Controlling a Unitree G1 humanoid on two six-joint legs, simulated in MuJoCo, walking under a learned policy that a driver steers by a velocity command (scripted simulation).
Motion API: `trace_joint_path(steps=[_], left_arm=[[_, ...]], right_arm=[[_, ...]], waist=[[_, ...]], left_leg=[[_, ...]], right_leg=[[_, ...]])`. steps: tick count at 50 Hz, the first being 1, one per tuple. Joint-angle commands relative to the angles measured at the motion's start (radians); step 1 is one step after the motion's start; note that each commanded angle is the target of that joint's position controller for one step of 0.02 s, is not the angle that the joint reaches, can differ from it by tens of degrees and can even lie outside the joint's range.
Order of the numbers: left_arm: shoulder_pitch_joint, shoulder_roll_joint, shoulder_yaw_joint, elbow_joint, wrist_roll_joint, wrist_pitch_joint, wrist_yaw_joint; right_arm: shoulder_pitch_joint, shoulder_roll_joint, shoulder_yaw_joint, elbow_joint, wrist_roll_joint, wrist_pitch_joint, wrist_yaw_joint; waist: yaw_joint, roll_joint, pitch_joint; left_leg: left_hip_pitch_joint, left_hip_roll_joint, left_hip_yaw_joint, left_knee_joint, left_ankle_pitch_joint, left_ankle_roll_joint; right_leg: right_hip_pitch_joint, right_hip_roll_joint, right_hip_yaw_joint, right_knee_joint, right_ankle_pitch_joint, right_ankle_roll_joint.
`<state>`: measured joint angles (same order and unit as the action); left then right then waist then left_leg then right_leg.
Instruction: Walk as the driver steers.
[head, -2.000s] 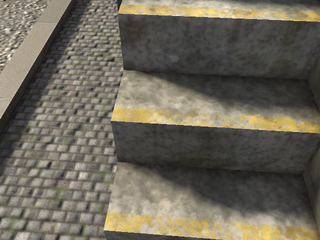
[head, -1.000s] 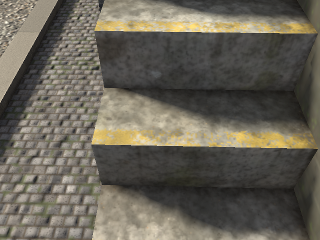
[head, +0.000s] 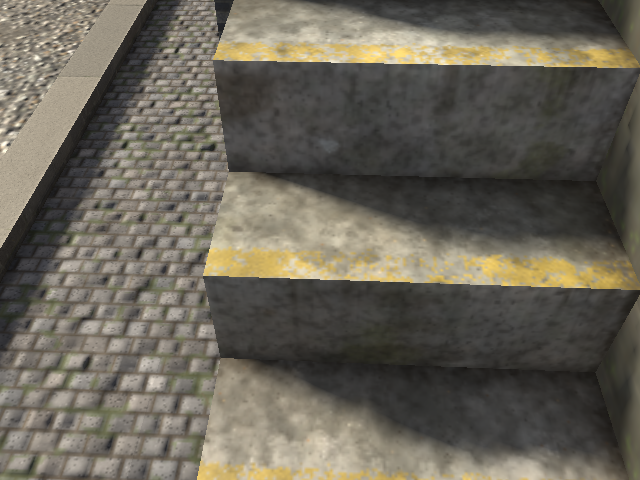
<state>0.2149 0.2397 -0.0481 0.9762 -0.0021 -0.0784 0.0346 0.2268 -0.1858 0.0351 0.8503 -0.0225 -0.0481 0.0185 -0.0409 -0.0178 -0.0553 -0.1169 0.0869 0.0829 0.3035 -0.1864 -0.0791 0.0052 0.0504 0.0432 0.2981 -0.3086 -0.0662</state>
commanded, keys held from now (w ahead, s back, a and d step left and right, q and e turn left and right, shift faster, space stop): w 1.00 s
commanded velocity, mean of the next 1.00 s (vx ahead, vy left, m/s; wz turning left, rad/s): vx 0.50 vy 0.00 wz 0.00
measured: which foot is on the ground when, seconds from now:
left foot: down 0.00-1.00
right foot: down 0.00-1.00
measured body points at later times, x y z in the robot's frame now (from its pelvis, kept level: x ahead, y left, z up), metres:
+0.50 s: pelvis +0.00 +0.00 +0.00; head -0.01 +0.00 +0.45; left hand +0.10 +0.24 -0.13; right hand +0.10 -0.23 -0.13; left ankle -0.02 +0.17 -0.74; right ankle -0.10 -0.08 -0.74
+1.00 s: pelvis +0.00 +0.00 +0.00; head -0.01 +0.00 +0.45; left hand +0.10 +0.24 -0.13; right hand +0.10 -0.23 -0.13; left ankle -0.02 +0.17 -0.74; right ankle -0.10 -0.08 -0.74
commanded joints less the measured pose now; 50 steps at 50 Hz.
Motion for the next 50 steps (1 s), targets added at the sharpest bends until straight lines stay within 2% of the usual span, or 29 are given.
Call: trace_joint_path(steps=[1, 5, 6, 8, 9, 13, 14, 16, 24, 25, 27, 30, 31, 33, 35, 36, 37, 39, 40, 41, 43, 44, 45, 47, 48, 50], left_arm=[[-0.010, 0.111, 0.021, -0.044, 0.000, -0.011, 0.003], [-0.012, 0.111, 0.020, -0.043, 0.000, -0.011, 0.003], [-0.010, 0.109, 0.021, -0.048, 0.006, -0.007, 0.007], [-0.007, 0.109, 0.019, -0.042, -0.002, -0.010, 0.004], [-0.011, 0.109, 0.021, -0.049, 0.004, -0.006, 0.007], [-0.007, 0.107, 0.020, -0.050, 0.004, -0.005, 0.008], [-0.010, 0.110, 0.020, -0.045, -0.003, -0.010, 0.004], [-0.009, 0.107, 0.021, -0.050, 0.004, -0.006, 0.008], [-0.004, 0.106, 0.022, -0.051, 0.003, -0.005, 0.008], [-0.006, 0.108, 0.021, -0.046, -0.004, -0.010, 0.004], [-0.004, 0.106, 0.022, -0.051, 0.003, -0.006, 0.008], [-0.001, 0.105, 0.022, -0.051, 0.003, -0.005, 0.008], [-0.004, 0.108, 0.021, -0.046, -0.004, -0.010, 0.004], [-0.003, 0.105, 0.022, -0.051, 0.003, -0.005, 0.007], [-0.003, 0.106, 0.021, -0.046, -0.004, -0.010, 0.003], [-0.006, 0.106, 0.023, -0.052, 0.003, -0.006, 0.006], [-0.002, 0.104, 0.022, -0.051, 0.003, -0.005, 0.007], [-0.004, 0.106, 0.021, -0.046, -0.004, -0.009, 0.003], [-0.007, 0.106, 0.023, -0.052, 0.003, -0.006, 0.006], [-0.003, 0.104, 0.022, -0.051, 0.003, -0.005, 0.007], [-0.004, 0.106, 0.021, -0.046, -0.004, -0.009, 0.003], [-0.008, 0.105, 0.023, -0.052, 0.003, -0.006, 0.006], [-0.004, 0.103, 0.022, -0.051, 0.003, -0.005, 0.007], [-0.005, 0.105, 0.021, -0.046, -0.004, -0.009, 0.003], [-0.009, 0.105, 0.023, -0.052, 0.003, -0.006, 0.006], [-0.004, 0.102, 0.022, -0.051, 0.003, -0.005, 0.007]], right_arm=[[-0.025, -0.078, -0.016, -0.060, 0.000, -0.013, -0.002], [-0.026, -0.079, -0.016, -0.060, 0.000, -0.012, -0.002], [-0.010, -0.088, -0.017, -0.058, 0.001, -0.011, 0.001], [-0.031, -0.076, -0.015, -0.062, 0.001, -0.011, -0.002], [-0.013, -0.085, -0.017, -0.062, 0.001, -0.010, 0.001], [-0.015, -0.083, -0.016, -0.064, 0.000, -0.009, 0.001], [-0.031, -0.075, -0.014, -0.066, 0.000, -0.010, -0.002], [-0.012, -0.085, -0.016, -0.063, 0.000, -0.009, 0.000], [-0.010, -0.084, -0.016, -0.068, 0.000, -0.008, -0.001], [-0.026, -0.076, -0.014, -0.070, -0.001, -0.008, -0.003], [-0.007, -0.086, -0.016, -0.066, 0.000, -0.008, -0.001], [-0.009, -0.084, -0.016, -0.068, 0.000, -0.008, -0.001], [-0.025, -0.076, -0.014, -0.070, -0.001, -0.008, -0.004], [-0.007, -0.086, -0.016, -0.066, -0.001, -0.008, -0.001], [-0.024, -0.077, -0.014, -0.070, -0.001, -0.008, -0.004], [-0.005, -0.086, -0.016, -0.069, -0.001, -0.008, -0.001], [-0.006, -0.086, -0.016, -0.067, -0.001, -0.008, -0.001], [-0.024, -0.077, -0.015, -0.070, -0.001, -0.009, -0.004], [-0.005, -0.086, -0.017, -0.069, -0.001, -0.008, -0.001], [-0.006, -0.086, -0.016, -0.066, -0.001, -0.008, -0.001], [-0.024, -0.077, -0.015, -0.070, -0.001, -0.008, -0.004], [-0.004, -0.086, -0.017, -0.069, -0.001, -0.008, -0.001], [-0.006, -0.086, -0.016, -0.066, -0.001, -0.008, -0.001], [-0.024, -0.077, -0.015, -0.070, -0.001, -0.008, -0.004], [-0.004, -0.087, -0.017, -0.068, -0.001, -0.008, -0.001], [-0.006, -0.086, -0.017, -0.067, -0.001, -0.008, -0.001]], waist=[[0.000, 0.007, 0.017], [-0.001, 0.009, 0.015], [0.001, 0.001, 0.016], [0.002, 0.013, 0.012], [0.001, 0.004, 0.016], [0.003, 0.006, 0.015], [0.001, 0.015, 0.014], [0.003, 0.005, 0.015], [0.003, 0.006, 0.018], [0.000, 0.014, 0.016], [0.003, 0.003, 0.018], [0.003, 0.004, 0.018], [0.001, 0.014, 0.017], [0.003, 0.004, 0.020], [0.001, 0.014, 0.018], [0.000, 0.002, 0.021], [0.003, 0.004, 0.020], [0.000, 0.014, 0.018], [0.000, 0.002, 0.021], [0.003, 0.004, 0.020], [0.000, 0.015, 0.018], [0.000, 0.003, 0.020], [0.003, 0.005, 0.019], [0.000, 0.015, 0.018], [-0.001, 0.003, 0.020], [0.002, 0.005, 0.019]], left_leg=[[0.030, 0.054, -0.030, 0.003, 0.270, 0.076], [0.034, 0.056, -0.028, 0.004, 0.278, 0.074], [0.031, 0.055, -0.038, 0.011, 0.293, 0.078], [0.044, 0.056, -0.026, 0.010, 0.279, 0.074], [0.030, 0.055, -0.037, 0.015, 0.288, 0.077], [0.034, 0.055, -0.036, 0.019, 0.286, 0.076], [0.038, 0.055, -0.025, 0.012, 0.270, 0.072], [0.032, 0.055, -0.036, 0.017, 0.286, 0.076], [0.031, 0.054, -0.036, 0.020, 0.278, 0.075], [0.035, 0.055, -0.025, 0.014, 0.263, 0.071], [0.030, 0.055, -0.035, 0.018, 0.281, 0.075], [0.032, 0.055, -0.035, 0.020, 0.279, 0.075], [0.036, 0.055, -0.024, 0.013, 0.263, 0.071], [0.029, 0.055, -0.035, 0.017, 0.281, 0.075], [0.037, 0.056, -0.024, 0.012, 0.266, 0.071], [0.025, 0.055, -0.036, 0.015, 0.278, 0.075], [0.031, 0.056, -0.034, 0.016, 0.282, 0.075], [0.038, 0.057, -0.023, 0.010, 0.268, 0.071], [0.025, 0.056, -0.035, 0.014, 0.280, 0.075], [0.032, 0.056, -0.034, 0.015, 0.284, 0.076], [0.039, 0.057, -0.023, 0.009, 0.269, 0.071], [0.026, 0.056, -0.035, 0.013, 0.281, 0.075], [0.032, 0.057, -0.033, 0.014, 0.285, 0.076], [0.040, 0.058, -0.022, 0.008, 0.270, 0.071], [0.027, 0.057, -0.034, 0.012, 0.282, 0.075], [0.035, 0.058, -0.032, 0.014, 0.286, 0.075]], right_leg=[[-0.049, -0.147, 0.081, -0.010, 0.547, 0.002], [-0.049, -0.147, 0.083, -0.010, 0.560, 0.002], [-0.047, -0.147, 0.074, -0.005, 0.558, 0.008], [-0.058, -0.147, 0.084, -0.012, 0.560, 0.005], [-0.049, -0.147, 0.075, -0.007, 0.558, 0.009], [-0.055, -0.147, 0.075, -0.008, 0.560, 0.010], [-0.056, -0.148, 0.085, -0.013, 0.566, 0.005], [-0.051, -0.147, 0.075, -0.007, 0.566, 0.009], [-0.054, -0.146, 0.074, -0.010, 0.559, 0.009], [-0.056, -0.147, 0.084, -0.014, 0.564, 0.004], [-0.051, -0.146, 0.073, -0.009, 0.561, 0.008], [-0.054, -0.146, 0.073, -0.011, 0.555, 0.008], [-0.056, -0.147, 0.083, -0.015, 0.558, 0.003], [-0.052, -0.146, 0.073, -0.010, 0.555, 0.007], [-0.058, -0.146, 0.083, -0.015, 0.556, 0.003], [-0.048, -0.146, 0.073, -0.010, 0.553, 0.006], [-0.053, -0.146, 0.073, -0.010, 0.553, 0.007], [-0.058, -0.146, 0.083, -0.016, 0.553, 0.003], [-0.048, -0.146, 0.073, -0.011, 0.550, 0.006], [-0.053, -0.146, 0.073, -0.011, 0.550, 0.007], [-0.059, -0.146, 0.083, -0.016, 0.550, 0.002], [-0.049, -0.146, 0.073, -0.011, 0.548, 0.006], [-0.054, -0.146, 0.073, -0.011, 0.548, 0.007], [-0.059, -0.146, 0.083, -0.016, 0.548, 0.002], [-0.049, -0.146, 0.073, -0.011, 0.546, 0.006], [-0.056, -0.146, 0.073, -0.012, 0.544, 0.008]])
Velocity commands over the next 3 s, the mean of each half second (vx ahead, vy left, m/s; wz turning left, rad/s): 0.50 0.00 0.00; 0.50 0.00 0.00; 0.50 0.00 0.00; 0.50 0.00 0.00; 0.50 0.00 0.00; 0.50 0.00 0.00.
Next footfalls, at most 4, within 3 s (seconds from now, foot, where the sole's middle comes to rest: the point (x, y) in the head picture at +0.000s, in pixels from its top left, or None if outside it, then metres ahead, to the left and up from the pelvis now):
none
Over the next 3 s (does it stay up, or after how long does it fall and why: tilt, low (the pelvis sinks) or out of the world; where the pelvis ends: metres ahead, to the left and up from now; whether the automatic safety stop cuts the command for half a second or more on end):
stays up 0.00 0.00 0.00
